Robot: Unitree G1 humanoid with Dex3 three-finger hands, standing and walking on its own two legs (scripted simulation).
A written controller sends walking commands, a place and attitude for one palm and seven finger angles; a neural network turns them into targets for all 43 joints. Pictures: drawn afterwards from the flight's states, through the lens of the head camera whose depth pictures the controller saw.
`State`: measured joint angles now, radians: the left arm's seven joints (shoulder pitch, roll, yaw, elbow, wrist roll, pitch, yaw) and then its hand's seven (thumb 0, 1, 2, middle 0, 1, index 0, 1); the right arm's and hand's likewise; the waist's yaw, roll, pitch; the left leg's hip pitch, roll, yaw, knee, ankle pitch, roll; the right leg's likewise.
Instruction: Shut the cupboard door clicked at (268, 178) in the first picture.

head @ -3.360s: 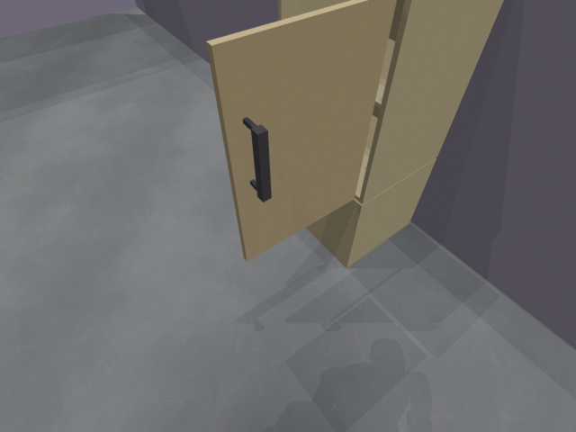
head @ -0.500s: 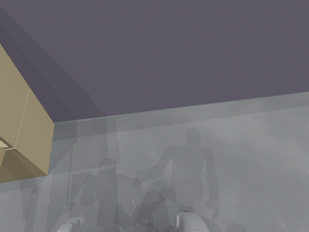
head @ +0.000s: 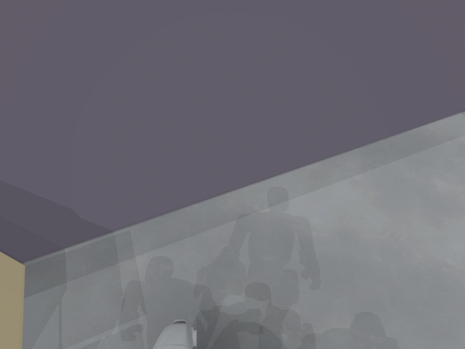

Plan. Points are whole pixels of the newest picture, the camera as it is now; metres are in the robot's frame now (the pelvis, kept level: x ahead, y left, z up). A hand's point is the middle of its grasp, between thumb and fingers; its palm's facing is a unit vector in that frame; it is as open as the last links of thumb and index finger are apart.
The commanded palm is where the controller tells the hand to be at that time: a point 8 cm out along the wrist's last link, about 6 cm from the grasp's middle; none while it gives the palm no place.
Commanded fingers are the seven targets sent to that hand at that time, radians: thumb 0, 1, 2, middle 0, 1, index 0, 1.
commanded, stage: walk to a spot facing it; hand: left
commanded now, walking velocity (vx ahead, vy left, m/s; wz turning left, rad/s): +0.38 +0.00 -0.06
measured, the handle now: out of the picture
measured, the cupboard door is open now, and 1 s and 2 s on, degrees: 89 89 89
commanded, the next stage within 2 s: turn to face it in 0.36 s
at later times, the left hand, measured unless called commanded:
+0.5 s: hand (159, 253) +0.33 +0.19 -0.17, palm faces -0.10 -0.98 -0.19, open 7.3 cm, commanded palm none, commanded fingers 0.00 0.90 0.90 -0.20 -0.30 -0.20 -0.30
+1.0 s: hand (183, 207) +0.47 +0.16 -0.20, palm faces +0.13 -0.98 -0.13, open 7.3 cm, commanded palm none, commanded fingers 0.00 0.90 0.90 -0.20 -0.30 -0.20 -0.30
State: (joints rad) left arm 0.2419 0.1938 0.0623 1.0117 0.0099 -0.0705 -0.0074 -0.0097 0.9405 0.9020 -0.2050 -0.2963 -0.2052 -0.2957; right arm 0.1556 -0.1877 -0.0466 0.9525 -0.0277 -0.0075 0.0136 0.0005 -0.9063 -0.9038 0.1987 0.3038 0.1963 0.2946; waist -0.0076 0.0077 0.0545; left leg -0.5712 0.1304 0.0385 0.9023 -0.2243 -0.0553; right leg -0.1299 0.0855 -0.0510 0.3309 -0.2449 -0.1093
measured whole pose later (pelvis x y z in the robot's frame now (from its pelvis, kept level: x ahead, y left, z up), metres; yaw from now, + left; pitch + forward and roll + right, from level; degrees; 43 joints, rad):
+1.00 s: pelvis +0.38 -0.02 -0.02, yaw +7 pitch +2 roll -1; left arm 0.11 0.19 0.06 0.96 0.01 0.03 0.01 0.00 0.91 0.90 -0.21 -0.30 -0.21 -0.30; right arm 0.23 -0.16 -0.04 0.95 -0.03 0.01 0.01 0.00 -0.91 -0.90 0.20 0.30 0.20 0.29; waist -0.05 -0.06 0.05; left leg -0.41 0.06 0.10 0.70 -0.33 0.03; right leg -0.42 -0.11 -0.15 0.98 -0.54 0.06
